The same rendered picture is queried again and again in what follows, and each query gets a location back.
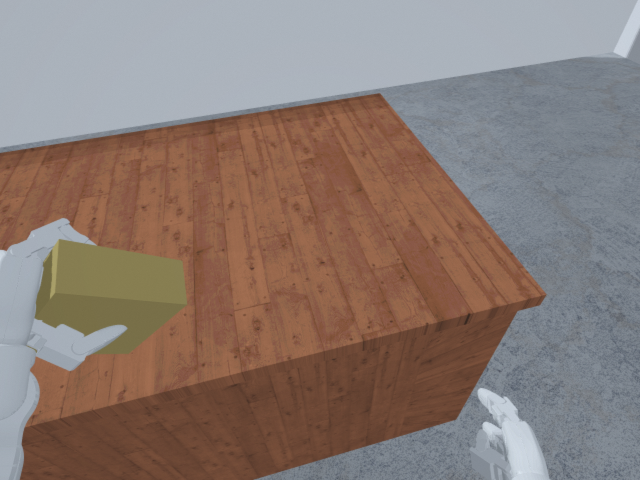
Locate sponge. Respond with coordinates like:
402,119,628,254
26,239,187,354

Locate right robot hand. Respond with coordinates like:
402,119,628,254
470,388,549,480

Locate left robot hand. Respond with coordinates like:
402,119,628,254
0,218,128,371

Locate robot left forearm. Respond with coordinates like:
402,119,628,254
0,343,40,480

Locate table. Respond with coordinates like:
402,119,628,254
0,93,547,480

